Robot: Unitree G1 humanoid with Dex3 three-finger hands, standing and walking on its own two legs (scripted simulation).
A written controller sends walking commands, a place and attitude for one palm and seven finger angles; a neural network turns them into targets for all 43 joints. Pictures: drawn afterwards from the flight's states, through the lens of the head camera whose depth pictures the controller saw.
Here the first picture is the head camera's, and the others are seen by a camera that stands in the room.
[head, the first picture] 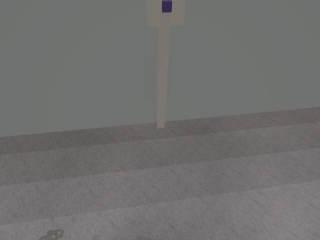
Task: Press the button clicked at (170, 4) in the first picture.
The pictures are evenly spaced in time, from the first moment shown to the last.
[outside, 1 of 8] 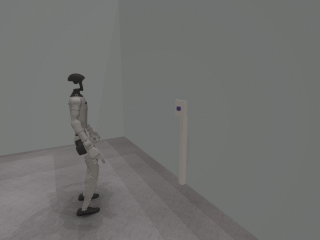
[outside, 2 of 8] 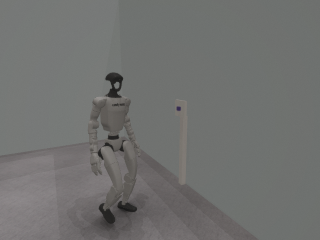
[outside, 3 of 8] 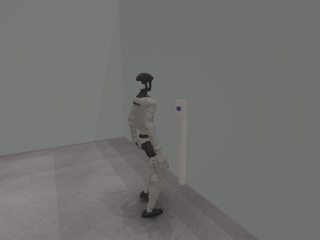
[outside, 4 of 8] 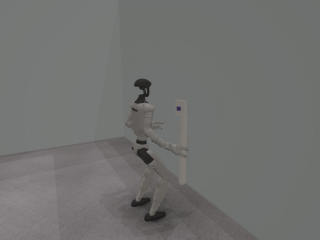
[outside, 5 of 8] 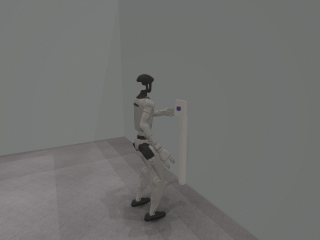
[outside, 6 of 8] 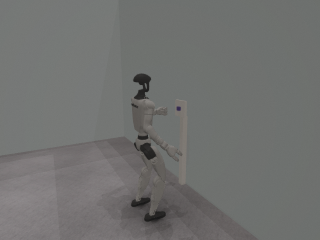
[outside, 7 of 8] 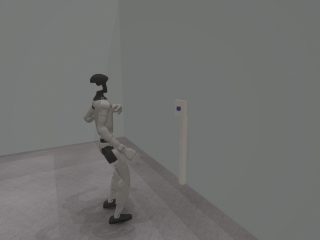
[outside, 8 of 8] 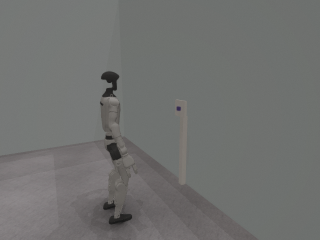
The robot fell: no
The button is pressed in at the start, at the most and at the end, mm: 0 13 0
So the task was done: yes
